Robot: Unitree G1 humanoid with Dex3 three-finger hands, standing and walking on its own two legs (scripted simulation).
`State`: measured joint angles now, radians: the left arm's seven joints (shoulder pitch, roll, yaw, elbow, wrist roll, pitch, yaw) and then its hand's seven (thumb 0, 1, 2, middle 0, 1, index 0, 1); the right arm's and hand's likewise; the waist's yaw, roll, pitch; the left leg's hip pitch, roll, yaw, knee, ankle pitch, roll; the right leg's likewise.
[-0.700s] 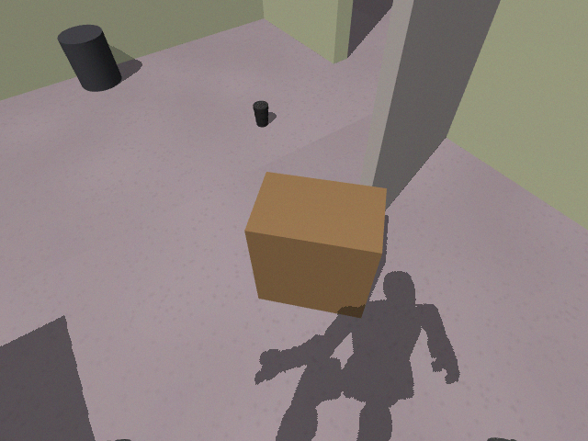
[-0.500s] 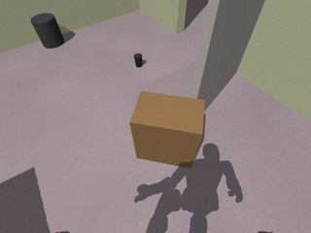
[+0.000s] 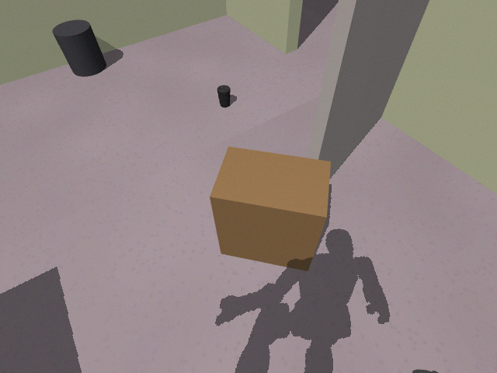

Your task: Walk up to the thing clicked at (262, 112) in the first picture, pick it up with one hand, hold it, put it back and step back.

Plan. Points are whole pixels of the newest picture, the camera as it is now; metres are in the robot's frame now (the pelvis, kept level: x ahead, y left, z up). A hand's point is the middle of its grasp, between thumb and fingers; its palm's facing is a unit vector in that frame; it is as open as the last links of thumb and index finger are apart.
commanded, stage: stand
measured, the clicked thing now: (224, 97) +1.73 +0.18 -0.72
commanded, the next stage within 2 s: walk up in 0.42 s
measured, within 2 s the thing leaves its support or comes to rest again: neither
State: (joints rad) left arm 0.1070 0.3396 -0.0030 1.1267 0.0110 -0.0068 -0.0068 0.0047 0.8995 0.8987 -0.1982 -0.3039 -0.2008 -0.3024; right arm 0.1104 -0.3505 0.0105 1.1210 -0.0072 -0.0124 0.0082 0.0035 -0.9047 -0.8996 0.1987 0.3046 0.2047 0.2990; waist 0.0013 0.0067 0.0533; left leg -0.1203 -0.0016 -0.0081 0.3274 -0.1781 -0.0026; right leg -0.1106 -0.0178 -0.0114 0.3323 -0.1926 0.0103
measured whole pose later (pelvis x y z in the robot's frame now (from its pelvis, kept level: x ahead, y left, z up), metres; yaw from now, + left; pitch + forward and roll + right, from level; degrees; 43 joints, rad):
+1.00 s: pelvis -0.01 -0.05 -0.03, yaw +30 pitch -2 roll +2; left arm 0.23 0.42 0.06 0.74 0.03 0.02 -0.04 0.01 0.90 0.90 -0.20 -0.30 -0.20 -0.30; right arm 0.25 -0.42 -0.08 0.76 -0.03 0.02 0.04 0.01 -0.91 -0.90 0.20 0.30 0.20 0.30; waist 0.02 -0.05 0.14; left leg -0.32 0.01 0.03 0.63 -0.30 0.02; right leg -0.21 -0.12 -0.21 0.71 -0.46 -0.02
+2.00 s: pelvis +0.00 -0.06 -0.04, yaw +62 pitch -3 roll +1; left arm 0.21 0.36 0.02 0.86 0.02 0.00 -0.02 0.01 0.90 0.90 -0.20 -0.30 -0.20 -0.30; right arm 0.23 -0.41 -0.03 0.86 0.01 -0.01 -0.01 0.01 -0.90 -0.90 0.20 0.30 0.21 0.30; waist 0.01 0.00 0.11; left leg -0.36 -0.04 -0.05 0.81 -0.46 0.03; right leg -0.35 -0.10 -0.07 0.77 -0.37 0.01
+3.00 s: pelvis +0.01 -0.06 +0.00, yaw +64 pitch -2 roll +0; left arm 0.10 0.36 0.00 1.17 0.01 -0.01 -0.01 0.01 0.90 0.90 -0.20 -0.30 -0.20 -0.30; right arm 0.08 -0.36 0.01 1.14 0.00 -0.01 0.01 0.00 -0.90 -0.90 0.20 0.30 0.21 0.30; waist 0.01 0.01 0.06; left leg -0.15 -0.01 -0.10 0.35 -0.17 -0.02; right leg -0.14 -0.03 -0.06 0.36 -0.18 0.01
